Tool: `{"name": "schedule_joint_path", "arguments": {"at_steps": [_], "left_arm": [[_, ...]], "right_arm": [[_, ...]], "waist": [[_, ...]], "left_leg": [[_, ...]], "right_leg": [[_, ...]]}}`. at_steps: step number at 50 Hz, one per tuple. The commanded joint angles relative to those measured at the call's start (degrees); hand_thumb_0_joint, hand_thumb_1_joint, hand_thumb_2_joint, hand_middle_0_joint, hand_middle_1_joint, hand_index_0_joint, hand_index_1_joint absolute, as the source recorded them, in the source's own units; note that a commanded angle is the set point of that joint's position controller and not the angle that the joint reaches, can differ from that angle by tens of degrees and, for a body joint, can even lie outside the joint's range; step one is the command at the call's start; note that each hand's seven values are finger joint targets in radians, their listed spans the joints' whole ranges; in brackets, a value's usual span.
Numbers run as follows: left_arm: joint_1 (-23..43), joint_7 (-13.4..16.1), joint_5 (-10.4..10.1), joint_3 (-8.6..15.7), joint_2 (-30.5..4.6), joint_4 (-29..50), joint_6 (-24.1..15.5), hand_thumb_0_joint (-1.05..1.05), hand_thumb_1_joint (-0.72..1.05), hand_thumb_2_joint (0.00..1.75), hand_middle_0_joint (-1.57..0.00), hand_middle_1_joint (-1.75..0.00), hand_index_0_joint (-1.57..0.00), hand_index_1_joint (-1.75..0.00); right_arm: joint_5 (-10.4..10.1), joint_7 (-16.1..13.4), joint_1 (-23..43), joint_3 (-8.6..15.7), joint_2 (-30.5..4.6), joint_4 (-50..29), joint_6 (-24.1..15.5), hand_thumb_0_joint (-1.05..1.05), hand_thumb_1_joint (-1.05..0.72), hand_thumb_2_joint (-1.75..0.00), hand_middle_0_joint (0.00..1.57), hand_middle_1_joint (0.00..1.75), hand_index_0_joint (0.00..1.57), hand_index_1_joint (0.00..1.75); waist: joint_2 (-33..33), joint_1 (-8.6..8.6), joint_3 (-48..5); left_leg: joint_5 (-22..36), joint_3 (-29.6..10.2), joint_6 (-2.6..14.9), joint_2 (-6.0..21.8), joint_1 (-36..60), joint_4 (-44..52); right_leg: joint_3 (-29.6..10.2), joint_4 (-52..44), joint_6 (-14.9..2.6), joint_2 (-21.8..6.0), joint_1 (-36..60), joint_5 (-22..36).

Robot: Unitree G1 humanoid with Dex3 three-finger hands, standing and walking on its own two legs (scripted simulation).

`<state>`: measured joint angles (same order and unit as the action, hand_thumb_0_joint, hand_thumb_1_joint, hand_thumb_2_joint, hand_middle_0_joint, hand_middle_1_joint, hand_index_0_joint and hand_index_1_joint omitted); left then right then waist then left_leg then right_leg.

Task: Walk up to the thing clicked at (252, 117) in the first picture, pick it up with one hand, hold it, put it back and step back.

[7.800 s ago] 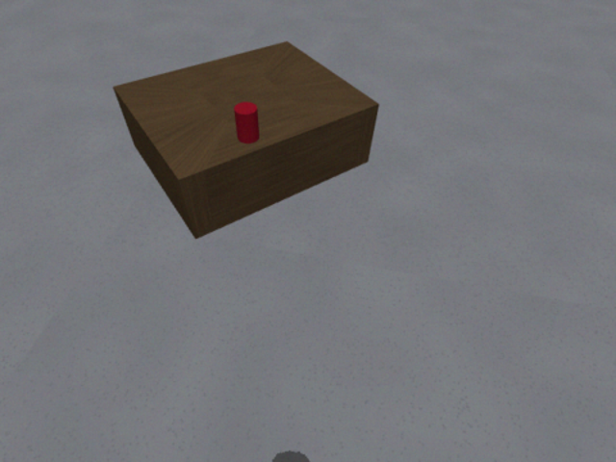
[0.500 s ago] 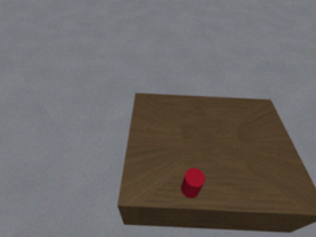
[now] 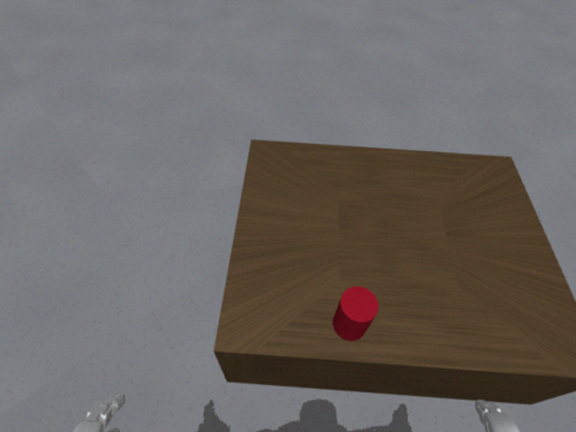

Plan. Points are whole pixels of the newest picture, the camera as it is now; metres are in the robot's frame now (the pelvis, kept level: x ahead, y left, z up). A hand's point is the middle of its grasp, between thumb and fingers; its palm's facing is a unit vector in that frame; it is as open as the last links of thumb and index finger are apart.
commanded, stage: go down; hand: right
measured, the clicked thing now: (354, 314) +0.43 -0.17 -0.37
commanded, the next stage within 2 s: none
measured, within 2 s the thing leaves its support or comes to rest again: neither
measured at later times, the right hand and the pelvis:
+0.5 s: hand out of the picture +0.15 -0.26 -0.14, palm faces +0.05 +0.94 -0.33, open 17.6 cm; pelvis +0.01 +0.00 -0.03, yaw -1 degrees
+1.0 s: hand out of the picture +0.13 -0.26 -0.13, palm faces +0.06 +0.94 -0.34, open 17.6 cm; pelvis +0.00 +0.00 -0.04, yaw -2 degrees
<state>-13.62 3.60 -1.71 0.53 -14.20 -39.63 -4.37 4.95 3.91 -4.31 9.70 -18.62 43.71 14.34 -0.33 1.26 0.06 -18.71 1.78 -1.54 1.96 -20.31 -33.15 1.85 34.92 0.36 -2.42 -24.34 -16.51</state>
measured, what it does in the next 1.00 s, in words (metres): stands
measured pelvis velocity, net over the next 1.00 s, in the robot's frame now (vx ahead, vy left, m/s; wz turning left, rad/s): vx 0.00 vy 0.00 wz -0.03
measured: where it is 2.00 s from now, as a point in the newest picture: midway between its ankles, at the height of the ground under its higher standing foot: outside the picture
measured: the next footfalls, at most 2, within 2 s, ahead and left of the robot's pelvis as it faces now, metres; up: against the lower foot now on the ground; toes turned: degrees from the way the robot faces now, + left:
none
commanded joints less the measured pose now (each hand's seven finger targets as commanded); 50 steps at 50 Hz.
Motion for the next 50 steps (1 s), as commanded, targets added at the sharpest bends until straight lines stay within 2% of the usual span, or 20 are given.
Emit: {"name": "schedule_joint_path", "arguments": {"at_steps": [1, 2, 3, 5, 10, 18, 21, 22, 24, 26, 27, 28, 31, 33, 36, 37, 39, 40, 46, 50], "left_arm": [[0.32, 0.96, 0.76, 3.42, -9.04, 6.8, -3.83, 0.0, 0.91, 0.9, -0.2, -0.3, -0.2, -0.3], [0.05, 1.13, 0.74, 3.43, -8.94, 6.7, -4.2, 0.0, 0.91, 0.9, -0.2, -0.3, -0.2, -0.3], [-0.16, 1.29, 0.79, 3.51, -8.94, 6.71, -4.37, 0.0, 0.91, 0.9, -0.2, -0.3, -0.2, -0.3], [-0.35, 1.28, 0.87, 3.22, -8.49, 6.81, -4.7, 0.0, 0.9, 0.9, -0.2, -0.3, -0.2, -0.3], [1.56, 2.11, 0.43, 2.74, -8.66, 8.38, -5.68, 0.0, 0.9, 0.9, -0.2, -0.3, -0.19, -0.3], [0.93, 2.78, 0.33, 2.53, -8.4, 9.79, -7.06, 0.0, 0.9, 0.9, -0.2, -0.3, -0.2, -0.3], [1.46, 2.97, 0.41, 2.21, -8.11, 11.12, -7.55, 0.0, 0.9, 0.9, -0.2, -0.3, -0.19, -0.3], [0.9, 3.17, 0.25, 2.51, -8.48, 11.09, -7.77, 0.0, 0.9, 0.9, -0.19, -0.3, -0.19, -0.3], [0.88, 3.4, 0.31, 2.43, -8.36, 11.5, -7.98, 0.0, 0.9, 0.9, -0.19, -0.3, -0.19, -0.3], [0.73, 3.65, 0.3, 2.25, -8.12, 11.82, -8.32, 0.0, 0.91, 0.9, -0.19, -0.3, -0.19, -0.3], [1.31, 3.84, 0.32, 1.9, -7.86, 12.36, -8.49, 0.0, 0.9, 0.9, -0.19, -0.3, -0.19, -0.3], [0.53, 4.04, 0.35, 2.45, -8.22, 12.1, -8.78, 0.0, 0.91, 0.9, -0.19, -0.3, -0.19, -0.3], [1.2, 4.39, 0.31, 1.99, -7.95, 12.78, -9.32, 0.0, 0.91, 0.9, -0.19, -0.3, -0.19, -0.3], [0.86, 4.79, 0.32, 2.0, -7.94, 12.7, -9.75, 0.0, 0.91, 0.89, -0.19, -0.3, -0.19, -0.3], [1.09, 5.26, 0.44, 1.66, -7.67, 13.36, -10.28, 0.0, 0.9, 0.89, -0.19, -0.3, -0.19, -0.3], [0.92, 5.54, 0.42, 2.04, -8.07, 13.21, -10.55, 0.0, 0.9, 0.89, -0.19, -0.3, -0.19, -0.3], [1.38, 5.8, 0.56, 1.77, -7.75, 13.32, -10.82, 0.0, 0.9, 0.89, -0.19, -0.3, -0.19, -0.3], [0.87, 5.97, 0.58, 1.89, -7.88, 13.4, -11.06, 0.0, 0.91, 0.89, -0.19, -0.3, -0.19, -0.3], [0.69, 6.68, 0.59, 1.93, -8.11, 13.14, -12.02, 0.0, 0.91, 0.89, -0.19, -0.3, -0.19, -0.3], [0.94, 7.03, 0.72, 1.36, -7.64, 13.53, -12.44, 0.0, 0.9, 0.89, -0.19, -0.3, -0.19, -0.3]], "right_arm": [[0.27, -1.34, 2.19, 3.68, -12.14, -12.79, -0.57, 0.0, 0.59, -0.04, 0.03, 0.06, 0.03, 0.06], [0.2, -1.35, 2.25, 3.33, -11.82, -14.36, -0.27, 0.0, 0.58, -0.04, 0.04, 0.06, 0.03, 0.06], [0.08, -1.62, 1.37, 4.67, -13.15, -15.43, 0.01, 0.0, 0.57, -0.04, 0.04, 0.05, 0.04, 0.05], [-0.64, -1.39, -1.5, 2.49, -10.27, -16.28, 1.19, 0.0, 0.6, -0.03, 0.04, 0.05, 0.04, 0.05], [-1.48, -0.95, -4.01, 3.0, -11.54, -21.28, 4.32, 0.0, 0.6, -0.03, 0.04, 0.06, 0.04, 0.06], [-2.16, -1.0, -7.21, 3.12, -12.26, -28.18, 8.34, 0.0, 0.6, -0.04, 0.04, 0.06, 0.04, 0.06], [-2.72, -0.93, -8.75, 3.09, -11.71, -29.51, 9.36, 0.0, 0.58, -0.03, 0.05, 0.05, 0.04, 0.05], [-2.68, -0.98, -8.78, 4.15, -13.26, -31.81, 9.66, 0.0, 0.59, -0.04, 0.04, 0.05, 0.04, 0.05], [-2.63, -0.86, -10.8, 3.43, -12.59, -32.89, 10.18, 0.0, 0.58, -0.04, 0.04, 0.05, 0.04, 0.05], [-3.1, -0.79, -10.38, 3.3, -12.14, -33.93, 10.76, 0.0, 0.58, -0.04, 0.04, 0.05, 0.04, 0.05], [-3.18, -0.99, -11.5, 3.83, -12.26, -33.3, 11.19, 0.0, 0.56, -0.03, 0.05, 0.05, 0.04, 0.05], [-2.94, -1.07, -10.74, 4.56, -13.63, -36.43, 11.19, 0.0, 0.58, -0.03, 0.04, 0.05, 0.04, 0.05], [-3.23, -0.78, -12.37, 3.23, -11.74, -36.2, 11.82, 0.0, 0.59, -0.04, 0.04, 0.05, 0.04, 0.05], [-3.19, -1.03, -12.31, 4.93, -13.64, -38.47, 11.95, 0.0, 0.6, -0.04, 0.04, 0.06, 0.04, 0.06], [-3.53, -1.09, -13.92, 3.82, -12.08, -38.35, 12.58, 0.0, 0.59, -0.03, 0.04, 0.05, 0.04, 0.05], [-3.42, -1.35, -12.47, 5.19, -13.98, -40.17, 12.52, 0.0, 0.6, -0.04, 0.04, 0.06, 0.04, 0.06], [-3.54, -1.19, -14.43, 3.87, -12.4, -39.61, 12.83, 0.0, 0.58, -0.03, 0.04, 0.05, 0.05, 0.05], [-3.56, -1.15, -14.26, 4.51, -12.8, -40.31, 12.95, 0.0, 0.6, -0.03, 0.04, 0.05, 0.04, 0.05], [-3.65, -1.4, -14.48, 5.0, -13.66, -42.67, 13.28, 0.0, 0.6, -0.02, 0.05, 0.05, 0.05, 0.05], [-3.98, -1.36, -15.51, 4.18, -12.18, -41.17, 13.9, 0.0, 0.61, -0.03, 0.04, 0.06, 0.04, 0.06]], "waist": [[-3.4, -0.03, -13.68], [-3.55, 0.08, -14.29], [-3.23, -0.2, -14.69], [-2.93, -0.01, -15.11], [-3.98, -0.28, -11.89], [-3.96, 0.02, -14.37], [-3.6, 0.32, -13.54], [-4.44, -0.14, -15.09], [-4.68, 0.16, -15.67], [-3.23, 0.79, -15.48], [-3.18, 0.09, -14.13], [-5.26, 0.47, -15.65], [-3.81, 0.94, -13.99], [-5.38, 0.25, -15.68], [-3.74, 0.66, -13.81], [-4.56, 0.79, -14.59], [-5.27, 0.53, -12.53], [-4.5, 0.9, -14.51], [-6.31, 0.37, -14.49], [-4.41, 0.86, -13.89]], "left_leg": [[13.01, 1.4, 1.64, -2.54, -0.45, 0.56], [14.39, 1.42, 1.47, -2.41, -0.74, -0.08], [15.43, 1.68, 1.31, -2.38, -0.72, -0.8], [16.29, 1.99, 1.32, -2.63, -1.74, -2.12], [11.44, 2.02, 1.34, -2.48, -4.19, -2.44], [14.85, 2.36, 1.06, -2.47, -6.33, -6.29], [11.17, 2.6, 1.18, -2.62, -8.15, -6.8], [12.07, 2.61, 1.21, -2.53, -7.86, -7.38], [12.76, 2.5, 1.2, -2.51, -8.42, -8.18], [12.68, 2.85, 1.0, -2.61, -8.81, -8.48], [10.61, 2.83, 1.06, -2.58, -9.14, -8.28], [11.38, 2.52, 1.12, -2.33, -9.27, -8.59], [8.4, 2.84, 1.16, -2.56, -10.8, -8.69], [8.71, 2.86, 1.35, -2.57, -11.05, -9.59], [7.13, 2.99, 1.17, -2.62, -11.57, -9.31], [6.52, 2.85, 1.2, -2.54, -11.86, -9.25], [3.23, 3.02, 1.4, -2.7, -12.75, -8.97], [4.42, 2.96, 1.37, -2.65, -12.43, -9.3], [3.35, 3.66, 1.66, -2.98, -13.8, -10.77], [3.23, 3.56, 1.46, -2.97, -14.08, -10.54]], "right_leg": [[-0.79, -0.49, -0.82, 1.46, 8.07, 13.64], [-0.84, 0.64, -0.78, 1.45, 8.07, 15.37], [-1.01, 1.66, -0.79, 1.47, 7.59, 16.63], [-1.35, 2.75, -0.62, 1.11, 7.34, 18.81], [-1.45, 3.41, -0.59, 1.52, 3.58, 11.68], [-2.27, 8.14, -0.55, 1.19, 2.39, 16.88], [-2.68, 8.47, -0.65, 1.16, -0.03, 12.93], [-2.66, 8.87, -0.58, 1.2, 0.57, 13.86], [-2.83, 9.87, -0.56, 1.18, 0.46, 14.91], [-3.08, 10.67, -0.74, 1.08, -0.88, 14.43], [-3.02, 10.3, -0.69, 1.23, -2.48, 11.88], [-2.95, 10.87, -0.76, 1.37, -1.77, 12.09], [-3.16, 10.84, -0.87, 1.28, -3.31, 8.74], [-3.39, 11.21, -0.68, 1.2, -2.58, 9.72], [-3.45, 11.57, -0.89, 1.28, -4.87, 7.18], [-3.31, 11.69, -0.83, 1.38, -4.84, 6.31], [-3.36, 10.9, -0.68, 1.4, -6.0, 3.17], [-3.47, 11.57, -0.96, 1.34, -5.41, 4.16], [-4.44, 11.09, -0.34, 0.86, -5.4, 4.77], [-4.21, 12.02, -0.72, 0.99, -6.62, 3.68]]}}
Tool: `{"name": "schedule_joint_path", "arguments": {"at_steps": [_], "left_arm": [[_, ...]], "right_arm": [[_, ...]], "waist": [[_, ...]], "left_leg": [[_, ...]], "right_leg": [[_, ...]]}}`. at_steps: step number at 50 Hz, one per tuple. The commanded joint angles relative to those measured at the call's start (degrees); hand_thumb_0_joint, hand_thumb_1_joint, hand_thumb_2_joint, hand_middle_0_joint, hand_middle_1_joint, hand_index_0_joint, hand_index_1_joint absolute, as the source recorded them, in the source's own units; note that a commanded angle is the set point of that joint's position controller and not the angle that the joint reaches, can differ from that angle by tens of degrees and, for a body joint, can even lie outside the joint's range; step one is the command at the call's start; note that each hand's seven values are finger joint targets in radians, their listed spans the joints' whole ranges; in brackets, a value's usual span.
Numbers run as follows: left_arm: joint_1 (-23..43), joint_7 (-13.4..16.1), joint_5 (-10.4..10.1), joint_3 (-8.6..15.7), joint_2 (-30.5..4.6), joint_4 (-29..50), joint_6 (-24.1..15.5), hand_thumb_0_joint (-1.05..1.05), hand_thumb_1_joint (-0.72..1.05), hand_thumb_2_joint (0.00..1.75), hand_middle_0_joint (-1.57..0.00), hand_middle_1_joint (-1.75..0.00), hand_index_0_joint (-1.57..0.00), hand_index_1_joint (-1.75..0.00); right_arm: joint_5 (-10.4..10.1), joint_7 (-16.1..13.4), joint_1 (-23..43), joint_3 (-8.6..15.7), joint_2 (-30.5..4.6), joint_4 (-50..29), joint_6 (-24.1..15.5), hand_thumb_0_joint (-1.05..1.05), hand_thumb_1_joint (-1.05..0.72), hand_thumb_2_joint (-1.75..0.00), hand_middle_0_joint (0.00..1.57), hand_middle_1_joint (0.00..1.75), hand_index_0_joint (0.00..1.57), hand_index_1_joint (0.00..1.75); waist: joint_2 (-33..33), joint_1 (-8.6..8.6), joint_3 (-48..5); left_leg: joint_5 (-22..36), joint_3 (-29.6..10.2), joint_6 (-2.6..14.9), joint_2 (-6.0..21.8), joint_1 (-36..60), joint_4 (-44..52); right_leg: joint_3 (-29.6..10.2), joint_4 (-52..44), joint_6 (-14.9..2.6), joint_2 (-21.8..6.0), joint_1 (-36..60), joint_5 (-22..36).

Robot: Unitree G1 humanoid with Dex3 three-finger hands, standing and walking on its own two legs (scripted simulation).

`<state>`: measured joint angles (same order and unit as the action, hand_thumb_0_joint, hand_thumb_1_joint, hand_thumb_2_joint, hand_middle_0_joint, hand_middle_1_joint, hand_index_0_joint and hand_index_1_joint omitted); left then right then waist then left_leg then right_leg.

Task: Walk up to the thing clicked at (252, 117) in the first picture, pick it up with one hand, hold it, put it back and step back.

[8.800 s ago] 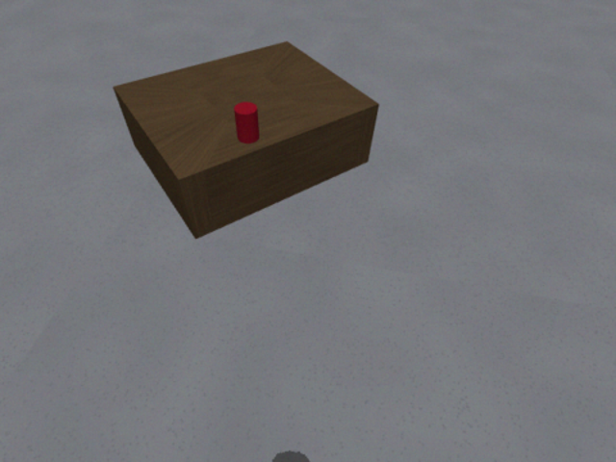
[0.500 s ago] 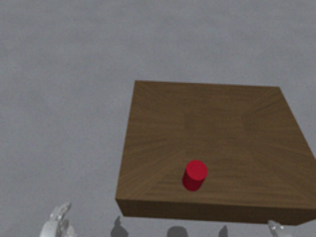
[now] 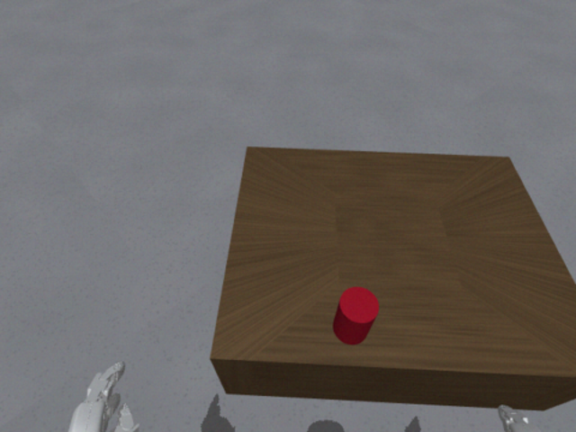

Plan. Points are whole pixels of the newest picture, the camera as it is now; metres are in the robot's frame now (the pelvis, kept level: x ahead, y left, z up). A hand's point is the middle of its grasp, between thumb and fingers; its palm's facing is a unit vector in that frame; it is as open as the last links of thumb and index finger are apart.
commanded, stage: go down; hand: right
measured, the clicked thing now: (354, 316) +0.44 -0.15 -0.33
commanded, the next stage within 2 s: approach in 1.48 s
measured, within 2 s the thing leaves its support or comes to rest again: neither
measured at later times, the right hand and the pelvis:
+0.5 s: hand (495, 406) +0.21 -0.29 -0.07, palm faces +0.14 +0.95 -0.29, open 17.6 cm; pelvis -0.02 +0.00 -0.01, yaw -1 degrees
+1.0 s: hand (502, 323) +0.32 -0.33 -0.06, palm faces +0.11 +0.98 -0.14, open 17.6 cm; pelvis -0.03 +0.00 -0.02, yaw +2 degrees
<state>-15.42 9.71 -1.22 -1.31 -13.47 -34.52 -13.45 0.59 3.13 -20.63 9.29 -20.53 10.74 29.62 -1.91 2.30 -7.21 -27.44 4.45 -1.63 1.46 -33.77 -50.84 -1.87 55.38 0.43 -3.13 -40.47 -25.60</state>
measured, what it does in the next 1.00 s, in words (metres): stands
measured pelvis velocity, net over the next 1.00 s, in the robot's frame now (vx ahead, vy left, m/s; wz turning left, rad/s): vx -0.03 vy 0.00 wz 0.04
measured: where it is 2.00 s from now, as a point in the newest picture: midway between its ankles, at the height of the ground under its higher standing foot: outside the picture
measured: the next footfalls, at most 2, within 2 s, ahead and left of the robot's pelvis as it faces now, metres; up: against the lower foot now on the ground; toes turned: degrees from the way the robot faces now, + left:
none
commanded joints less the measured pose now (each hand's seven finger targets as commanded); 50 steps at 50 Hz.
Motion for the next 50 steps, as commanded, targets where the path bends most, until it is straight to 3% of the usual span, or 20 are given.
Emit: {"name": "schedule_joint_path", "arguments": {"at_steps": [1, 8, 9, 14, 15, 16, 20, 23, 26, 28, 34, 36, 37, 42, 49, 50], "left_arm": [[2.24, 1.07, 0.34, 3.55, -8.68, 8.04, -3.49, 0.0, 0.9, 0.89, -0.19, -0.3, -0.19, -0.3], [2.33, 1.92, 0.45, 3.37, -8.57, 7.75, -4.07, 0.0, 0.9, 0.89, -0.19, -0.3, -0.19, -0.3], [2.74, 1.86, 0.44, 3.05, -8.29, 8.17, -4.08, 0.0, 0.9, 0.89, -0.19, -0.3, -0.19, -0.3], [2.73, 2.51, 0.62, 3.05, -8.53, 7.21, -4.71, 0.0, 0.9, 0.89, -0.2, -0.3, -0.19, -0.3], [2.45, 2.62, 0.71, 3.01, -8.39, 6.98, -5.1, 0.0, 0.9, 0.89, -0.2, -0.3, -0.19, -0.3], [2.51, 2.77, 0.77, 2.88, -8.45, 6.28, -5.34, 0.0, 0.9, 0.89, -0.2, -0.29, -0.19, -0.3], [2.32, 3.41, 0.97, 2.68, -8.91, 3.82, -5.78, 0.0, 0.89, 0.89, -0.2, -0.3, -0.2, -0.3], [1.81, 3.42, 0.94, 2.85, -9.84, 2.3, -5.79, 0.0, 0.89, 0.89, -0.2, -0.29, -0.19, -0.3], [0.4, 3.04, 1.32, 3.16, -10.69, 1.13, -4.95, 0.0, 0.89, 0.89, -0.2, -0.29, -0.2, -0.3], [-0.48, 2.46, 1.47, 3.41, -10.62, 1.0, -4.49, 0.0, 0.89, 0.89, -0.2, -0.29, -0.19, -0.3], [-2.16, 0.03, 1.84, 4.09, -11.42, 1.2, -2.68, 0.0, 0.89, 0.9, -0.2, -0.29, -0.19, -0.3], [-2.91, -0.53, 2.11, 4.21, -11.51, 1.1, -2.1, 0.0, 0.88, 0.9, -0.19, -0.29, -0.19, -0.3], [-3.7, -0.84, 2.15, 4.34, -11.43, 1.13, -1.8, 0.0, 0.89, 0.9, -0.19, -0.29, -0.19, -0.29], [-5.33, -1.82, 2.11, 4.66, -13.09, 1.27, -0.57, 0.0, 0.89, 0.9, -0.19, -0.29, -0.18, -0.3], [-7.07, -2.98, 2.19, 4.27, -14.37, -0.04, 1.07, 0.0, 0.9, 0.91, -0.19, -0.29, -0.18, -0.3], [-6.99, -3.2, 2.19, 4.06, -14.45, 0.02, 1.41, 0.0, 0.9, 0.91, -0.19, -0.29, -0.19, -0.3]], "right_arm": [[0.38, -0.66, 1.65, 5.62, -11.62, -10.09, -1.53, 0.0, 0.59, -0.03, 0.04, 0.05, 0.05, 0.05], [0.12, -0.12, 0.58, 5.92, -11.64, -9.66, -1.62, 0.0, 0.57, -0.04, 0.04, 0.06, 0.04, 0.06], [-0.05, 0.14, 0.16, 5.04, -10.45, -8.88, -1.53, 0.0, 0.6, -0.05, 0.04, 0.06, 0.04, 0.06], [-0.08, 0.19, 6.95, 7.7, -14.16, -10.46, -3.29, 0.0, 0.59, -0.06, 0.03, 0.06, 0.04, 0.06], [-0.23, 0.48, 8.65, 7.36, -13.59, -9.13, -4.04, 0.0, 0.58, -0.05, 0.04, 0.06, 0.04, 0.06], [-0.56, 0.54, 11.66, 8.56, -14.92, -8.77, -4.85, 0.0, 0.58, -0.05, 0.04, 0.06, 0.04, 0.06], [-2.27, 2.22, 23.04, 11.56, -18.9, -5.28, -9.07, 0.0, 0.58, -0.05, 0.04, 0.06, 0.04, 0.06], [-2.83, 4.92, 27.94, 12.42, -20.02, 4.08, -11.58, 0.0, 0.57, -0.04, 0.05, 0.05, 0.05, 0.05], [-3.24, 8.22, 30.81, 14.59, -22.54, 11.24, -14.29, 0.0, 0.55, -0.04, 0.05, 0.05, 0.05, 0.05], [-3.28, 10.42, 32.19, 15.27, -22.77, 17.31, -15.94, 0.0, 0.54, -0.04, 0.06, 0.05, 0.05, 0.05], [-3.35, 15.96, 39.97, 19.17, -28.11, 27.59, -24.24, 0.0, 0.54, -0.04, 0.06, 0.05, 0.05, 0.05], [-3.35, 16.95, 43.09, 21.0, -31.02, 29.13, -27.76, 0.0, 0.56, -0.04, 0.05, 0.05, 0.04, 0.05], [-3.66, 17.58, 44.65, 20.5, -29.84, 30.66, -29.39, 0.0, 0.56, -0.05, 0.05, 0.05, 0.04, 0.05], [-4.21, 19.57, 52.26, 22.73, -34.53, 33.37, -36.45, 0.0, 0.61, -0.04, 0.04, 0.05, 0.04, 0.05], [-4.33, 21.64, 56.53, 24.68, -38.28, 39.62, -41.29, 0.0, 0.61, -0.03, 0.05, 0.05, 0.04, 0.05], [-4.36, 21.76, 56.84, 24.56, -38.23, 41.14, -41.68, 0.0, 0.61, -0.03, 0.05, 0.05, 0.04, 0.05]], "waist": [[-3.98, -0.16, -6.89], [-3.25, -0.45, -6.63], [-3.06, -0.23, -6.13], [-4.59, 0.45, -5.26], [-2.93, 1.17, -6.37], [-3.33, 0.98, -6.17], [-4.36, 1.82, -6.36], [-5.3, 2.34, -7.16], [-6.59, 0.88, -9.48], [-4.17, 0.85, -10.42], [-3.15, 0.06, -11.11], [-4.46, -0.12, -11.32], [-3.54, 0.35, -12.69], [-5.48, 0.6, -16.35], [-7.62, 0.51, -18.67], [-7.46, 0.64, -17.09]], "left_leg": [[11.93, 0.75, 1.58, -2.32, -0.35, 7.24], [12.38, 0.52, 1.47, -2.29, -0.42, 7.22], [11.39, 0.8, 1.56, -2.43, -1.18, 6.99], [8.02, 0.37, 1.6, -2.33, -2.37, 7.56], [9.21, 0.32, 1.41, -2.33, -2.08, 7.23], [9.62, 0.25, 1.42, -2.27, -2.12, 6.94], [8.48, -0.67, 1.42, -1.86, -3.1, 7.15], [7.94, -0.55, 1.7, -1.89, -4.55, 6.52], [11.72, -0.38, 2.09, -1.6, -2.65, 5.57], [15.14, -0.45, 1.96, -1.62, -1.56, 5.21], [14.08, -1.1, 2.39, -1.68, -3.09, 4.06], [14.02, -1.72, 2.46, -1.39, -3.27, 3.39], [14.13, -1.54, 2.52, -1.58, -3.76, 2.72], [12.16, -2.04, 2.81, -1.81, -6.93, 1.08], [12.17, -1.55, 3.2, -2.1, -10.25, -0.53], [10.81, -1.49, 3.19, -2.24, -10.77, -0.22]], "right_leg": [[-0.31, -8.36, -0.84, 1.87, 9.54, 12.3], [0.04, -7.82, -0.8, 2.07, 9.19, 12.5], [-0.28, -7.96, -0.87, 1.88, 8.62, 11.73], [-0.34, -8.58, -0.84, 1.9, 8.25, 7.52], [-0.56, -8.25, -1.1, 1.83, 8.66, 8.39], [-0.61, -8.06, -1.01, 1.73, 8.72, 8.78], [-0.46, -7.82, -1.21, 1.79, 8.2, 6.84], [-0.81, -8.06, -1.12, 1.49, 8.58, 6.13], [-0.65, -7.71, -0.86, 1.48, 9.74, 10.98], [-0.39, -6.62, -1.12, 1.54, 8.99, 14.54], [-0.07, -6.0, -1.6, 1.21, 6.89, 13.79], [0.34, -5.27, -1.7, 1.41, 5.0, 13.42], [0.11, -5.02, -1.81, 1.19, 5.11, 13.62], [0.0, -3.9, -1.76, 1.05, 5.72, 11.8], [-0.84, -3.15, -1.35, 0.5, 7.37, 14.34], [-0.93, -3.62, -1.39, 0.46, 6.71, 12.43]]}}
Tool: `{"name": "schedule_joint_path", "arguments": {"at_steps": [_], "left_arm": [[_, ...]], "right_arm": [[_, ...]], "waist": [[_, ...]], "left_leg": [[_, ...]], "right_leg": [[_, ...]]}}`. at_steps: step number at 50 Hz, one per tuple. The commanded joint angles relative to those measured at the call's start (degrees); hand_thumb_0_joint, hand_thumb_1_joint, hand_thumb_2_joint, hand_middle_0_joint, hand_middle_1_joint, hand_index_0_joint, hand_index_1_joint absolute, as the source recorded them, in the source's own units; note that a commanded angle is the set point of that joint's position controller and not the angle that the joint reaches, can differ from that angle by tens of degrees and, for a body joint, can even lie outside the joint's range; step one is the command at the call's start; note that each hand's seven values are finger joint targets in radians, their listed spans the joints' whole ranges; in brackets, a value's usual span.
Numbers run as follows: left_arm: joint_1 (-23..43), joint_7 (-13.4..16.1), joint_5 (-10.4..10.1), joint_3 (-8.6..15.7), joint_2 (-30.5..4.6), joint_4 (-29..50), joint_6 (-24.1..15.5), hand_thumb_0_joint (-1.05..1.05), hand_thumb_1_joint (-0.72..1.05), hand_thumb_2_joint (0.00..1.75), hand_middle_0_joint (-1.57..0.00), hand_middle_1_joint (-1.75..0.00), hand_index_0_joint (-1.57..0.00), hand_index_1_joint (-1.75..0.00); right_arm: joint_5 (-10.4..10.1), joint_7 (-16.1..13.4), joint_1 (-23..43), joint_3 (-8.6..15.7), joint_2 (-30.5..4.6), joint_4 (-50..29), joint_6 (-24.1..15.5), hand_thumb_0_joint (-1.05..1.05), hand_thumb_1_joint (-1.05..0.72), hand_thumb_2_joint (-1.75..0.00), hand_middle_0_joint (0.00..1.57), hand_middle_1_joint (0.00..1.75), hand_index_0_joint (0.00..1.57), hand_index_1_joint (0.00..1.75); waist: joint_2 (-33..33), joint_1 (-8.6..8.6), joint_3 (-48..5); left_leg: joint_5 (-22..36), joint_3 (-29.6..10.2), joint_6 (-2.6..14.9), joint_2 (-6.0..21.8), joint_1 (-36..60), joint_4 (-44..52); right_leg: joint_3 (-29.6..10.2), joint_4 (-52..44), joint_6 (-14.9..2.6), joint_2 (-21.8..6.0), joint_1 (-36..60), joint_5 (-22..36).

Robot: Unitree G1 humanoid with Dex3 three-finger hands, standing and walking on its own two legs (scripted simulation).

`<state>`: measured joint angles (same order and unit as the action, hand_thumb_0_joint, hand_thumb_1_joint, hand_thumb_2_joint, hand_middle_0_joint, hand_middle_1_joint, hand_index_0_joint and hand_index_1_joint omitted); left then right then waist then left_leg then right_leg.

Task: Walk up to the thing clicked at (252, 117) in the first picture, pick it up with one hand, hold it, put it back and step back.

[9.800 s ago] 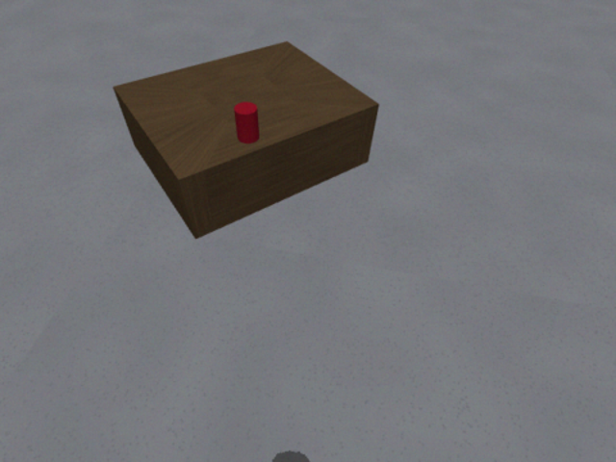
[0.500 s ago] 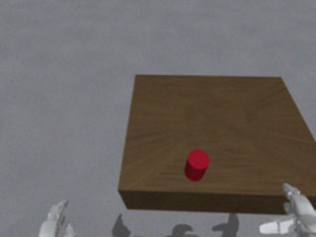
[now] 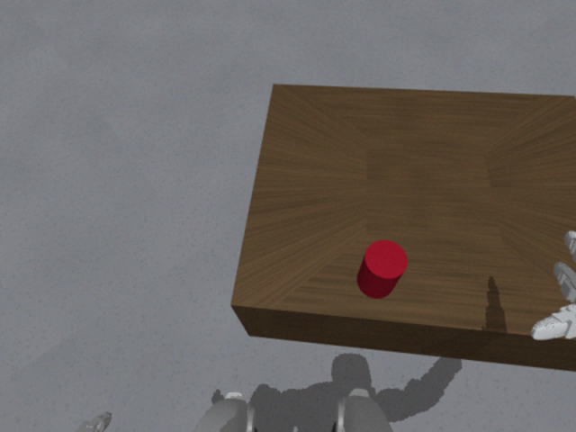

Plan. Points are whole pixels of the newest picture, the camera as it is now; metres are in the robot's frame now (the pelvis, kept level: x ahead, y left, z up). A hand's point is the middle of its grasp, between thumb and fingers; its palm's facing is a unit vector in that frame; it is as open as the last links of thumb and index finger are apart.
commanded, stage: go down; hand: right
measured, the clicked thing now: (380, 270) +0.47 -0.17 -0.30
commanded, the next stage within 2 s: approach in 0.48 s
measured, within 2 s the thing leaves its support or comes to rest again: neither
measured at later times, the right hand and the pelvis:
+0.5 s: hand (559, 262) +0.38 -0.36 -0.03, palm faces +0.14 +0.98 -0.10, open 17.6 cm; pelvis +0.01 +0.00 -0.01, yaw +0 degrees
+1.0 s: hand (491, 264) +0.42 -0.32 -0.13, palm faces +0.06 +1.00 +0.00, open 17.7 cm; pelvis -0.02 +0.00 -0.14, yaw +3 degrees
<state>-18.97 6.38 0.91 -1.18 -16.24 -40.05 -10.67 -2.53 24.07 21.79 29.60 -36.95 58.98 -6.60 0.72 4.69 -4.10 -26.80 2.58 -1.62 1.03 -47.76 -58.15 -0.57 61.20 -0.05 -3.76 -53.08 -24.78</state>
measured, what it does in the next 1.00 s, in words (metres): lowers itself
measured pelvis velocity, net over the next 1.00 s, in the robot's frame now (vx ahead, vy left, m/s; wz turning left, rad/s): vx -0.02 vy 0.00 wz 0.06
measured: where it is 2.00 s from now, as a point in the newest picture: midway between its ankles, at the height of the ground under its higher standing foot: outside the picture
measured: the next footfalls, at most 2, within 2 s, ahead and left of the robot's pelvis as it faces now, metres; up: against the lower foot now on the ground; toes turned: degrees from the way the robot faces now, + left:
none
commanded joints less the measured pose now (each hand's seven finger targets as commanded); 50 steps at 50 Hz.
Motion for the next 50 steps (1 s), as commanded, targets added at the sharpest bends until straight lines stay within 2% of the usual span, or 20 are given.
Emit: {"name": "schedule_joint_path", "arguments": {"at_steps": [1, 5, 7, 13, 20, 21, 23, 25, 26, 28, 29, 30, 32, 34, 36, 40, 43, 45, 47, 50], "left_arm": [[-3.78, 0.07, -0.01, 4.11, -11.93, 5.32, -1.21, 0.0, 0.91, 0.91, -0.19, -0.3, -0.19, -0.3], [-4.47, -0.75, 0.13, 3.79, -12.06, 5.01, -0.35, 0.0, 0.91, 0.9, -0.19, -0.3, -0.19, -0.3], [-4.49, -0.94, 0.07, 3.68, -12.08, 5.52, -0.02, 0.0, 0.91, 0.9, -0.19, -0.3, -0.19, -0.3], [-4.39, -1.65, 0.0, 3.38, -12.36, 5.67, 0.9, 0.0, 0.91, 0.9, -0.19, -0.3, -0.19, -0.3], [-4.87, -2.37, -0.05, 3.05, -12.85, 5.25, 1.8, 0.0, 0.91, 0.9, -0.19, -0.3, -0.19, -0.3], [-5.04, -2.44, -0.1, 2.9, -12.74, 5.47, 2.0, 0.0, 0.91, 0.9, -0.19, -0.3, -0.19, -0.3], [-5.0, -2.61, -0.1, 3.21, -13.09, 5.22, 2.3, 0.0, 0.9, 0.9, -0.19, -0.3, -0.19, -0.3], [-5.37, -2.82, -0.07, 3.41, -13.16, 5.1, 2.73, 0.0, 0.91, 0.9, -0.19, -0.3, -0.19, -0.3], [-5.19, -3.1, -0.09, 3.02, -12.52, 5.1, 2.88, 0.0, 0.91, 0.91, -0.19, -0.3, -0.19, -0.3], [-5.26, -3.29, -0.12, 2.93, -12.62, 5.11, 3.18, 0.0, 0.9, 0.9, -0.19, -0.3, -0.19, -0.3], [-5.86, -3.46, -0.17, 3.21, -12.72, 4.69, 3.31, 0.0, 0.88, 0.92, -0.19, -0.29, -0.17, -0.3], [-5.78, -3.49, -0.12, 3.48, -13.15, 4.64, 3.41, 0.0, 0.89, 0.91, -0.2, -0.3, -0.19, -0.3], [-5.18, -3.92, 0.04, 3.01, -12.56, 5.0, 3.59, 0.0, 0.89, 0.91, -0.19, -0.29, -0.19, -0.3], [-4.3, -4.22, 0.34, 2.82, -12.17, 4.73, 3.36, 0.0, 0.89, 0.91, -0.19, -0.3, -0.19, -0.3], [-3.14, -4.55, 0.77, 2.69, -12.59, 5.21, 2.88, 0.0, 0.89, 0.91, -0.19, -0.29, -0.19, -0.3], [-2.42, -5.31, 1.22, 1.49, -12.48, 7.37, 1.9, 0.0, 0.88, 0.92, -0.19, -0.29, -0.18, -0.3], [-1.28, -5.36, 1.36, 1.02, -13.16, 8.12, 1.35, 0.0, 0.88, 0.92, -0.18, -0.29, -0.17, -0.3], [-0.52, -5.26, 1.52, 0.34, -13.63, 8.78, 1.23, 0.0, 0.88, 0.92, -0.18, -0.29, -0.17, -0.3], [-0.13, -4.99, 1.88, 0.03, -13.96, 8.24, 1.37, 0.0, 0.9, 0.91, -0.18, -0.29, -0.17, -0.29], [0.55, -5.03, 2.78, -0.23, -14.59, 7.54, 1.49, 0.0, 0.9, 0.91, -0.18, -0.29, -0.17, -0.29]], "right_arm": [[-0.95, 0.95, 15.43, 4.5, -22.68, -7.21, -5.86, 0.0, 0.61, -0.03, 0.05, 0.05, 0.04, 0.05], [-1.22, 1.83, 17.09, 5.08, -23.9, -5.07, -7.14, 0.0, 0.6, -0.03, 0.05, 0.05, 0.05, 0.05], [-1.07, 2.24, 17.0, 5.12, -23.83, -3.14, -7.58, 0.0, 0.59, -0.03, 0.06, 0.05, 0.05, 0.05], [-1.55, 3.38, 20.97, 4.74, -24.77, -2.67, -9.27, 0.0, 0.57, -0.03, 0.06, 0.05, 0.05, 0.05], [-2.17, 4.39, 21.01, 5.86, -26.23, -2.66, -10.16, 0.0, 0.58, -0.04, 0.06, 0.05, 0.05, 0.05], [-2.15, 4.51, 21.86, 5.89, -26.58, -2.95, -10.24, 0.0, 0.57, -0.04, 0.06, 0.05, 0.05, 0.05], [-2.17, 4.45, 20.71, 6.78, -27.37, -2.68, -10.28, 0.0, 0.57, -0.04, 0.06, 0.05, 0.05, 0.05], [-2.32, 4.78, 21.49, 7.1, -27.36, -5.27, -10.39, 0.0, 0.57, -0.04, 0.05, 0.05, 0.05, 0.05], [-2.07, 4.89, 19.52, 6.37, -26.22, -2.55, -10.18, 0.0, 0.57, -0.04, 0.06, 0.05, 0.05, 0.05], [-2.59, 4.8, 22.03, 7.13, -27.26, -5.06, -10.72, 0.0, 0.58, -0.04, 0.06, 0.05, 0.05, 0.05], [-2.37, 4.87, 19.72, 7.29, -26.58, -2.01, -10.48, 0.0, 0.61, -0.05, 0.03, 0.06, 0.04, 0.06], [-2.48, 4.93, 20.96, 8.13, -27.95, -4.14, -10.87, 0.0, 0.61, -0.05, 0.04, 0.06, 0.04, 0.06], [-2.96, 5.41, 19.83, 6.96, -24.77, 1.04, -11.48, 0.0, 0.61, -0.06, 0.04, 0.06, 0.04, 0.06], [-3.4, 6.03, 23.14, 5.36, -22.39, 1.44, -13.62, 0.0, 0.61, -0.06, 0.04, 0.06, 0.04, 0.06], [-4.39, 6.94, 23.62, 5.46, -21.27, 2.32, -16.23, 0.0, 0.61, -0.06, 0.04, 0.06, 0.04, 0.06], [-7.26, 9.48, 22.84, 6.53, -19.44, 2.94, -22.17, 0.0, 0.61, -0.06, 0.04, 0.06, 0.04, 0.06], [-10.21, 11.75, 26.5, 7.18, -18.53, 1.81, -26.79, 0.0, 0.61, -0.03, 0.05, 0.05, 0.05, 0.05], [-10.98, 12.45, 27.82, 9.11, -21.23, 0.6, -29.13, 0.0, 0.61, -0.03, 0.06, 0.05, 0.05, 0.05], [-11.54, 13.11, 31.92, 11.38, -24.34, -1.15, -31.17, 0.0, 0.61, -0.01, 0.06, 0.04, 0.05, 0.04], [-10.92, 14.0, 37.12, 12.04, -26.29, -0.25, -32.45, 0.0, 0.61, 0.0, 0.07, 0.04, 0.06, 0.04]], "waist": [[-10.11, -1.65, -21.04], [-10.7, -1.98, -20.88], [-8.61, -1.35, -21.41], [-10.04, -0.77, -21.18], [-11.71, -1.19, -24.43], [-10.96, -0.66, -24.9], [-11.7, -1.18, -24.36], [-12.35, -1.53, -28.6], [-11.06, -1.22, -26.2], [-11.81, -1.12, -25.36], [-10.36, -0.93, -26.11], [-11.41, -1.22, -26.73], [-9.08, -0.16, -21.02], [-8.18, 1.2, -19.37], [-8.42, 0.84, -19.15], [-8.94, 0.74, -25.49], [-9.85, 2.16, -29.22], [-11.39, 1.3, -31.37], [-12.98, 1.25, -34.45], [-16.29, 1.93, -35.54]], "left_leg": [[9.97, 0.29, 3.25, -1.84, 3.07, 6.85], [10.63, 0.29, 3.3, -1.81, 2.85, 6.61], [10.53, 0.43, 3.19, -1.99, 1.93, 6.33], [9.19, 0.12, 3.18, -1.92, 0.22, 5.84], [12.08, 0.47, 3.06, -1.76, -0.85, 4.97], [12.78, 0.54, 3.03, -1.87, -1.0, 4.94], [12.96, 0.51, 3.04, -1.87, -0.03, 5.17], [16.11, 0.61, 2.96, -1.95, 0.76, 4.35], [15.69, 0.88, 3.07, -1.97, 0.05, 4.36], [16.25, 0.66, 3.05, -1.89, -0.38, 4.54], [17.46, 0.7, 2.98, -1.89, -0.21, 4.13], [17.84, 0.68, 2.99, -1.86, -0.61, 3.6], [14.87, 0.79, 2.99, -1.88, -3.24, 3.14], [12.85, 0.63, 2.98, -1.97, -7.57, 0.85], [10.0, 0.69, 3.06, -1.84, -12.1, -2.75], [8.32, 0.96, 3.01, -2.21, -20.78, -12.02], [5.56, 1.35, 3.11, -2.33, -29.42, -19.89], [4.11, 1.0, 3.11, -2.32, -32.87, -23.58], [4.68, 1.06, 2.93, -2.2, -36.11, -28.11], [2.21, 1.56, 3.1, -2.32, -43.0, -33.93]], "right_leg": [[-2.32, -9.39, -0.86, 1.2, 19.25, 11.34], [-2.45, -8.88, -0.89, 1.04, 18.84, 12.53], [-2.7, -8.29, -1.06, 0.9, 18.15, 12.24], [-2.59, -7.59, -1.32, 1.13, 17.29, 9.8], [-2.82, -5.7, -1.23, 0.89, 20.5, 15.7], [-3.03, -5.34, -1.2, 0.8, 20.63, 16.91], [-2.77, -5.78, -1.3, 1.15, 20.05, 16.38], [-2.82, -4.69, -1.06, 1.06, 22.57, 21.77], [-2.99, -4.78, -1.1, 0.81, 21.85, 22.01], [-3.13, -4.47, -1.11, 0.78, 21.87, 22.85], [-2.99, -3.69, -1.14, 0.73, 21.66, 24.44], [-3.1, -3.31, -1.05, 0.63, 21.49, 25.46], [-3.41, -3.13, -1.25, 0.49, 17.15, 20.96], [-3.38, -0.66, -1.42, 0.55, 13.4, 17.75], [-3.76, 1.93, -1.35, 0.28, 10.06, 14.51], [-4.83, 10.41, -1.11, 0.16, 4.28, 15.45], [-6.22, 17.72, -0.87, -0.53, -1.3, 14.18], [-5.84, 22.25, -1.15, -0.11, -5.68, 11.44], [-6.3, 26.62, -0.78, -0.31, -8.36, 12.2], [-6.93, 31.37, -0.29, -0.54, -12.16, 9.35]]}}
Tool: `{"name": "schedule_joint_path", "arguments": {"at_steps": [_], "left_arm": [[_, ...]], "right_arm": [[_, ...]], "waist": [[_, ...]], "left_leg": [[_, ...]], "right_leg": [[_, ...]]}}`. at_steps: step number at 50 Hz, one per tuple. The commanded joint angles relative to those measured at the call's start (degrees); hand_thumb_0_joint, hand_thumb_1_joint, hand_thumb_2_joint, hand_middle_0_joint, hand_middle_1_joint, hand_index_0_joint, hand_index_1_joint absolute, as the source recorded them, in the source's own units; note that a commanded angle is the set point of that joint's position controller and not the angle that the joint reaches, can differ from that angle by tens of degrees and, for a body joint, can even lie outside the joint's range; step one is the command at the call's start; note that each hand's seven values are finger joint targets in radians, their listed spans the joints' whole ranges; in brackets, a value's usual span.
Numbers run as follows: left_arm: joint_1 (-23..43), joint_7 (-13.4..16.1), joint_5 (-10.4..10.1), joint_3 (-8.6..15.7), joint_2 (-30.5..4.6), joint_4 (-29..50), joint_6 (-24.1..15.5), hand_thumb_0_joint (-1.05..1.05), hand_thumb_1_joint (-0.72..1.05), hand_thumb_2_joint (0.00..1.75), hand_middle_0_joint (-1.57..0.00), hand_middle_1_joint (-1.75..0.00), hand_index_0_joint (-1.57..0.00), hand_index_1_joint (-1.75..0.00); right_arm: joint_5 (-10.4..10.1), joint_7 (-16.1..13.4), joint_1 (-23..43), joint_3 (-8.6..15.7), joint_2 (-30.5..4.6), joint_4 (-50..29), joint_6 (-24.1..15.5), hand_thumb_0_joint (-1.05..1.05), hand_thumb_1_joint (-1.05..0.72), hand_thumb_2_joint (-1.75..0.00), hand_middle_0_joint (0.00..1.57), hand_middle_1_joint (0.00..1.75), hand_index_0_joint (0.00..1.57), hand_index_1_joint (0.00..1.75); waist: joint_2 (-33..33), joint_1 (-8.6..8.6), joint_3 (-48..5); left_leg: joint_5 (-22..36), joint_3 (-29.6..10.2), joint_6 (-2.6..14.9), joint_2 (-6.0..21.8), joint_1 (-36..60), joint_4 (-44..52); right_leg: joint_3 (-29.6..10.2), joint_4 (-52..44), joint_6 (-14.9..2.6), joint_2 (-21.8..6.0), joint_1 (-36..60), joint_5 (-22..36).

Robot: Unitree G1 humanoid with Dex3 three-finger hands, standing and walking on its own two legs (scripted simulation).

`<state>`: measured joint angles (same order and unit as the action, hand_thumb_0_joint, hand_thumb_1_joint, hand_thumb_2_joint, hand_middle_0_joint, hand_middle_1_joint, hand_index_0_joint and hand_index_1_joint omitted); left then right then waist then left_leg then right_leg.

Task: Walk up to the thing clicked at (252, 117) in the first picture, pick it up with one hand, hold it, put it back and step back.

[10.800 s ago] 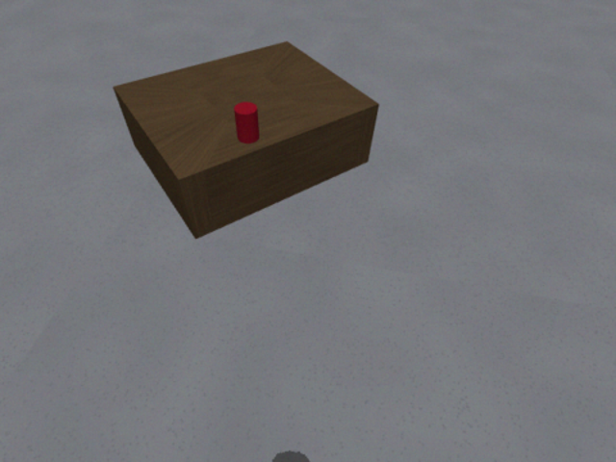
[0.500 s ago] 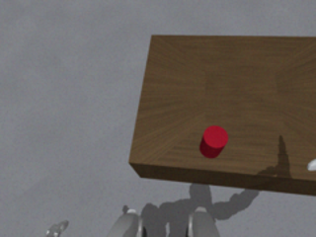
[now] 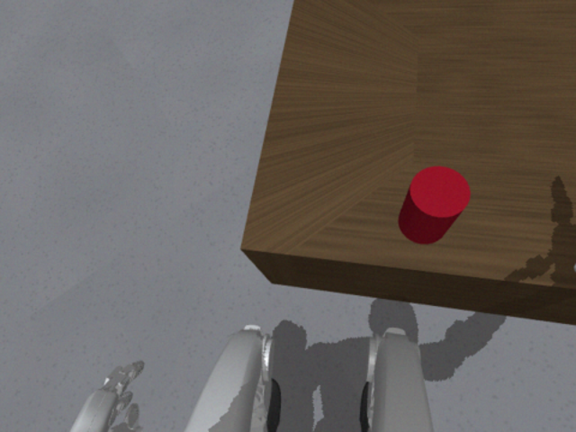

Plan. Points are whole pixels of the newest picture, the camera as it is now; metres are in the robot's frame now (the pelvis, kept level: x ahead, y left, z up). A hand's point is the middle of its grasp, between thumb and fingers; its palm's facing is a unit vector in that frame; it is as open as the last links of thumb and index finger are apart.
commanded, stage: approach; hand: right
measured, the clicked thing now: (430, 208) +0.48 -0.19 -0.16
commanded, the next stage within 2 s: close in in 0.14 s
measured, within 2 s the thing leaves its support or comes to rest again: neither
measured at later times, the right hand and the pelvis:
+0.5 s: hand (470, 215) +0.46 -0.26 -0.16, palm faces +0.10 +0.99 +0.00, open 17.5 cm; pelvis -0.06 +0.01 -0.18, yaw +4 degrees
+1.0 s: hand (445, 208) +0.47 -0.22 -0.16, palm faces +0.13 +0.99 -0.01, open 17.0 cm; pelvis -0.04 +0.02 -0.17, yaw +3 degrees
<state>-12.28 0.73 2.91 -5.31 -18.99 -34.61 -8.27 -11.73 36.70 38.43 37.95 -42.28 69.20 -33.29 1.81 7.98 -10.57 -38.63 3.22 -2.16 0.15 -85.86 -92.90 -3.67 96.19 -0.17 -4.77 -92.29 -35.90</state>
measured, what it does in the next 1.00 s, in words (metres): lowers itself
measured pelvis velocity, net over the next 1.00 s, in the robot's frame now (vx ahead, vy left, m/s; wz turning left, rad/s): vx -0.04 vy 0.02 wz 0.05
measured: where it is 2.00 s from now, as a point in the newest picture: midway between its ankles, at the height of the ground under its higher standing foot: outside the picture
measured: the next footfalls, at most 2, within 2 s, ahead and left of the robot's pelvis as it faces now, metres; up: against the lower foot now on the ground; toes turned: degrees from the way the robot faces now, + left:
none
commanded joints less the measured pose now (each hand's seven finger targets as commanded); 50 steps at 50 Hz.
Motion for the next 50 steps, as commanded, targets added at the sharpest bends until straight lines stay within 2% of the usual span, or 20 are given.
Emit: {"name": "schedule_joint_path", "arguments": {"at_steps": [1, 3, 7, 8, 10, 13, 16, 19, 23, 25, 26, 28, 32, 33, 36, 41, 42, 43, 46, 50], "left_arm": [[-6.04, 0.53, 1.14, 3.92, -12.09, 1.91, -0.8, 0.0, 0.9, 0.91, -0.18, -0.29, -0.18, -0.3], [-6.14, 0.24, 2.02, 3.82, -12.49, 1.47, -0.41, 0.0, 0.9, 0.91, -0.18, -0.29, -0.18, -0.3], [-6.99, -0.59, 2.83, 3.57, -12.33, 0.06, 0.47, 0.0, 0.9, 0.92, -0.19, -0.29, -0.18, -0.3], [-6.34, -0.93, 3.03, 3.13, -11.9, 0.21, 0.77, 0.0, 0.89, 0.92, -0.19, -0.29, -0.18, -0.3], [-6.86, -1.43, 3.08, 2.43, -11.84, -0.16, 1.61, 0.0, 0.9, 0.92, -0.19, -0.29, -0.19, -0.3], [-6.29, -2.05, 2.94, 2.93, -12.05, 0.72, 2.99, 0.0, 0.89, 0.91, -0.19, -0.3, -0.19, -0.3], [-5.49, -2.22, 2.6, 3.35, -12.08, 1.42, 3.77, 0.0, 0.89, 0.9, -0.19, -0.29, -0.19, -0.29], [-6.25, -2.24, 2.16, 4.22, -11.64, 1.58, 4.45, 0.0, 0.89, 0.9, -0.19, -0.29, -0.19, -0.29], [-6.4, -1.85, 1.43, 5.42, -11.44, 1.56, 5.33, 0.0, 0.9, 0.9, -0.18, -0.29, -0.19, -0.29], [-6.88, -1.58, 1.32, 5.78, -10.77, 1.25, 5.58, 0.0, 0.9, 0.9, -0.19, -0.29, -0.19, -0.29], [-7.69, -1.59, 1.17, 5.99, -10.83, 0.9, 5.65, 0.0, 0.9, 0.9, -0.18, -0.29, -0.19, -0.29], [-8.1, -1.46, 1.33, 6.11, -10.39, 0.25, 5.88, 0.0, 0.89, 0.91, -0.19, -0.29, -0.19, -0.29], [-7.4, -1.39, 1.31, 6.11, -9.97, 0.32, 6.22, 0.0, 0.9, 0.91, -0.19, -0.3, -0.19, -0.3], [-7.52, -1.58, 1.45, 5.73, -9.37, 0.0, 6.23, 0.0, 0.89, 0.91, -0.19, -0.3, -0.19, -0.3], [-7.41, -1.82, 1.68, 5.88, -9.26, 0.56, 6.52, 0.0, 0.9, 0.9, -0.19, -0.3, -0.19, -0.3], [-7.03, -2.1, 2.04, 6.42, -9.79, 0.73, 6.84, 0.0, 0.9, 0.9, -0.19, -0.3, -0.2, -0.3], [-7.19, -2.13, 2.11, 6.61, -9.56, 0.67, 7.04, 0.0, 0.89, 0.9, -0.19, -0.3, -0.19, -0.29], [-7.21, -2.14, 2.12, 6.61, -9.79, -0.09, 7.09, 0.0, 0.9, 0.9, -0.19, -0.29, -0.19, -0.29], [-6.63, -2.14, 2.14, 6.8, -9.73, 0.22, 7.28, 0.0, 0.83, 0.95, -0.19, -0.28, -0.17, -0.3], [-6.23, -2.09, 2.15, 6.97, -9.58, -0.62, 7.58, 0.0, 0.83, 0.95, -0.19, -0.28, -0.17, -0.31]], "right_arm": [[-1.34, 1.58, 21.94, 3.83, -21.41, -11.57, -5.92, 0.0, 0.61, -0.01, 0.07, 0.04, 0.06, 0.04], [-0.28, 1.41, 25.87, 5.56, -25.46, -13.53, -5.79, 0.0, 0.61, -0.01, 0.07, 0.04, 0.06, 0.04], [1.33, 0.18, 29.52, 4.25, -23.73, -10.21, -2.88, 0.0, 0.61, -0.02, 0.06, 0.04, 0.05, 0.04], [2.07, -0.44, 29.64, 2.91, -22.68, -9.09, -2.12, 0.0, 0.59, -0.03, 0.06, 0.04, 0.05, 0.04], [3.61, -2.26, 30.8, 3.7, -25.01, -10.5, -0.74, 0.0, 0.57, -0.02, 0.07, 0.04, 0.05, 0.04], [4.94, -4.9, 33.05, 1.13, -22.36, -13.49, 1.27, 0.0, 0.55, -0.02, 0.06, 0.03, 0.05, 0.03], [4.96, -8.49, 35.42, 0.71, -21.86, -18.06, 2.11, 0.0, 0.54, -0.02, 0.06, 0.03, 0.05, 0.03], [4.48, -11.92, 34.85, -1.05, -17.66, -22.45, 3.26, 0.0, 0.52, -0.02, 0.06, 0.03, 0.05, 0.03], [5.53, -16.85, 34.01, -2.39, -15.65, -26.01, 4.91, 0.0, 0.46, -0.01, 0.07, 0.03, 0.06, 0.03], [5.6, -18.56, 34.55, -4.17, -12.67, -26.95, 5.36, 0.0, 0.45, -0.01, 0.08, 0.02, 0.06, 0.02], [5.42, -19.46, 32.9, -3.03, -12.99, -26.1, 5.69, 0.0, 0.45, -0.01, 0.07, 0.03, 0.06, 0.03], [5.58, -20.39, 31.46, -4.6, -10.07, -24.29, 5.95, 0.0, 0.44, -0.02, 0.07, 0.03, 0.06, 0.03], [5.47, -21.42, 29.32, -4.69, -8.21, -21.92, 5.44, 0.0, 0.43, -0.03, 0.07, 0.03, 0.06, 0.03], [5.45, -21.48, 28.06, -5.61, -6.12, -20.11, 5.36, 0.0, 0.43, -0.02, 0.07, 0.03, 0.06, 0.03], [5.52, -21.75, 27.64, -4.94, -6.29, -19.73, 4.4, 0.0, 0.43, -0.03, 0.07, 0.03, 0.06, 0.03], [5.53, -21.64, 29.16, -6.11, -4.09, -21.47, 2.95, 0.0, 0.42, -0.03, 0.07, 0.03, 0.05, 0.03], [5.66, -21.88, 30.85, -5.91, -5.32, -23.51, 2.77, 0.0, 0.41, -0.03, 0.08, 0.03, 0.05, 0.03], [5.65, -21.73, 29.41, -7.19, -3.22, -20.69, 3.07, 0.0, 0.41, -0.04, 0.07, 0.03, 0.05, 0.03], [5.61, -21.77, 32.02, -7.53, -3.86, -25.32, 2.76, 0.0, 0.37, -0.08, 0.07, 0.05, 0.05, 0.05], [5.4, -21.85, 33.32, -8.94, -1.96, -25.42, 3.07, 0.0, 0.36, -0.07, 0.09, 0.05, 0.07, 0.05]], "waist": [[-19.02, -1.49, -30.52], [-22.11, -1.86, -35.21], [-20.84, -0.2, -38.19], [-20.21, 0.01, -37.37], [-19.54, -0.3, -39.6], [-19.72, 0.41, -38.15], [-18.15, 0.12, -37.24], [-19.29, -0.35, -38.75], [-20.45, -1.46, -37.16], [-18.76, -0.24, -35.79], [-17.29, -0.43, -35.46], [-16.56, 0.5, -33.4], [-12.87, 0.74, -29.65], [-12.6, 0.95, -28.32], [-10.93, 0.66, -29.78], [-12.17, 0.9, -32.42], [-12.97, 0.38, -33.84], [-12.22, 1.33, -32.57], [-13.83, 0.51, -37.09], [-13.74, 1.14, -35.36]], "left_leg": [[13.47, 0.87, 3.79, -1.42, -6.33, -0.73], [14.42, 0.91, 3.78, -1.58, -6.8, -4.09], [15.19, 1.95, 3.67, -2.04, -10.44, -9.35], [13.97, 1.96, 3.78, -2.22, -10.67, -9.91], [13.11, 2.39, 3.75, -2.32, -10.17, -11.86], [9.14, 3.06, 4.07, -2.53, -12.96, -13.89], [3.79, 3.64, 4.15, -2.88, -15.23, -14.99], [2.79, 4.22, 4.39, -3.14, -16.43, -16.44], [0.41, 3.95, 4.81, -3.3, -18.94, -16.61], [0.2, 3.75, 4.68, -3.33, -18.09, -15.6], [1.33, 3.86, 4.62, -3.28, -17.42, -15.65], [3.19, 3.95, 4.57, -3.35, -17.89, -15.96], [3.78, 3.24, 4.37, -3.24, -17.73, -15.21], [4.63, 3.3, 4.35, -3.24, -17.63, -15.22], [6.77, 2.73, 4.11, -3.17, -15.11, -15.22], [10.35, 2.82, 4.11, -2.94, -14.6, -16.57], [10.11, 2.26, 4.15, -2.94, -13.6, -16.04], [9.89, 2.49, 3.95, -2.99, -13.89, -15.77], [11.8, 2.12, 3.99, -2.81, -12.59, -16.52], [11.53, 2.18, 4.05, -2.84, -13.9, -16.76]], "right_leg": [[-3.39, -1.94, 0.01, 0.65, 26.11, 19.42], [-2.64, 1.72, 0.03, 0.66, 24.68, 19.93], [-2.45, 8.25, -0.14, 0.38, 19.04, 19.52], [-2.02, 9.45, -0.46, 0.58, 15.53, 16.74], [-1.98, 11.23, -0.48, 0.59, 12.54, 14.55], [-1.83, 12.94, -0.69, 0.7, 6.88, 8.14], [-1.43, 14.41, -1.04, 1.01, 1.43, 1.21], [-1.4, 14.28, -0.82, 1.11, 1.78, -0.47], [-1.47, 12.43, -0.67, 1.17, 1.27, -4.22], [-0.97, 12.77, -1.02, 1.13, -0.92, -4.37], [-0.95, 12.92, -1.01, 1.06, -1.08, -2.85], [-0.98, 13.57, -1.14, 0.94, -2.34, -0.63], [-0.57, 14.65, -1.7, 0.92, -5.85, -0.03], [-0.48, 14.77, -1.68, 0.92, -6.1, 0.83], [-0.22, 15.75, -1.92, 0.88, -6.84, 2.86], [-0.48, 16.31, -1.66, 0.79, -3.77, 6.57], [-0.07, 16.37, -1.65, 0.77, -3.95, 6.24], [-0.17, 16.62, -1.69, 0.74, -3.85, 5.77], [0.02, 17.08, -1.44, 0.71, -1.57, 7.84], [-0.11, 17.55, -1.36, 0.68, -2.48, 7.56]]}}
